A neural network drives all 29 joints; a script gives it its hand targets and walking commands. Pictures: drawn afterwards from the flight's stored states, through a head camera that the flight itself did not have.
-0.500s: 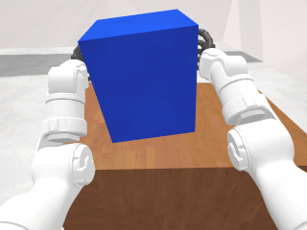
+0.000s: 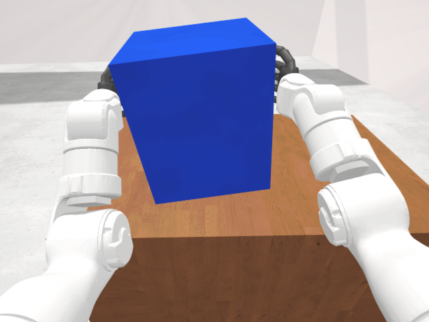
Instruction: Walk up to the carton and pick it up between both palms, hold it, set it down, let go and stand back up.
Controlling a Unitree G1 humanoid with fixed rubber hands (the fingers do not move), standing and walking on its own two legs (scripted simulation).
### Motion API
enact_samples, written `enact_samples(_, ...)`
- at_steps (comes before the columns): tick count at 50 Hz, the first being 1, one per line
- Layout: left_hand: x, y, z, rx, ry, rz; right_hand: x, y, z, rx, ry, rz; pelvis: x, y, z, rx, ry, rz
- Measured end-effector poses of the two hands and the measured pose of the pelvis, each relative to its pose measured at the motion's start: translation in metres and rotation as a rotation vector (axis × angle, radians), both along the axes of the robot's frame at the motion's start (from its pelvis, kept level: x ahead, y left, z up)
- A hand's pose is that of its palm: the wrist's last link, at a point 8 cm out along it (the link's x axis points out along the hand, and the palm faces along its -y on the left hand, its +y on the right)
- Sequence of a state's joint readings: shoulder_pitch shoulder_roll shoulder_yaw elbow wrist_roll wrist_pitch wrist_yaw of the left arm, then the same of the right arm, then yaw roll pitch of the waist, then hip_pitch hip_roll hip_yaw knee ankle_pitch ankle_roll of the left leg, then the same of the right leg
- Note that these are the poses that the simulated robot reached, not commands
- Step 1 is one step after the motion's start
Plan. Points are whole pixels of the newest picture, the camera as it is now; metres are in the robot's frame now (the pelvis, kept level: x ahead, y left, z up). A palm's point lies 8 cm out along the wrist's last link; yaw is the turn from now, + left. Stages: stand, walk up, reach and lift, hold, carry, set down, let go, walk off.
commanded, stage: hold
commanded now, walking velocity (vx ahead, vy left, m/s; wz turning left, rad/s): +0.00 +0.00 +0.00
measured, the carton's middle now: (201, 109) +0.39 +0.00 +0.27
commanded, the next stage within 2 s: none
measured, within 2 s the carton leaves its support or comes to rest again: neither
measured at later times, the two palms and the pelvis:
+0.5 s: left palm (109, 101) +0.37 +0.16 +0.30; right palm (287, 87) +0.37 -0.14 +0.32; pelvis +0.00 +0.00 +0.00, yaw +0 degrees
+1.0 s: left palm (108, 99) +0.37 +0.16 +0.30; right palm (287, 87) +0.37 -0.14 +0.32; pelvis +0.00 +0.00 +0.00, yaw +0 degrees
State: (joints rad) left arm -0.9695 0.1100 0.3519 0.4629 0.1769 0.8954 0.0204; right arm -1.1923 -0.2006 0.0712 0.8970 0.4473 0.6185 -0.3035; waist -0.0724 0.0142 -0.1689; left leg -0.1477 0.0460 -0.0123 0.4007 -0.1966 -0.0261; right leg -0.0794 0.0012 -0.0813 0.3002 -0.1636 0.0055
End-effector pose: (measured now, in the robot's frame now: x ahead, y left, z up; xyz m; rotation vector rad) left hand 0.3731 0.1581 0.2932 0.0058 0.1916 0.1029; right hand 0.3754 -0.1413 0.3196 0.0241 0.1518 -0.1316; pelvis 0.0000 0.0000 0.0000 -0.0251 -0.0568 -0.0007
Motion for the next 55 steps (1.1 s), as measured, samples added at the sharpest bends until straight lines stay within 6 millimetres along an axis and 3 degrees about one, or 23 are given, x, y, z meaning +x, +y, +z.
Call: enact_samples(55,-0.0013,0.0013,0.0061,0.003,-0.015,0.004,-0.0024,0.0009,0.0009,0.0,0.008,-0.001,-0.0035,-0.0001,0.0001,0.0,0.005,0.001)
